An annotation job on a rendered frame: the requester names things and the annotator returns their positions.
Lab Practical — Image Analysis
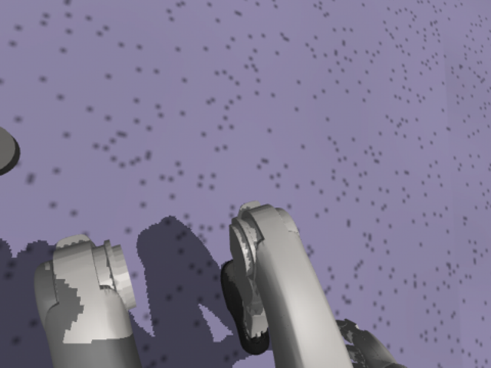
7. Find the tin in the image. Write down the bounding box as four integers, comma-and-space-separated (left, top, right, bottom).
0, 127, 20, 176

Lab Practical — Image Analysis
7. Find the right robot hand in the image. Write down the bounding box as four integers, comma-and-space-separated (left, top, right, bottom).
336, 319, 398, 368

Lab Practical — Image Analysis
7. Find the right robot foot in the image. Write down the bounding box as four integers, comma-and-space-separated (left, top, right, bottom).
220, 260, 269, 355

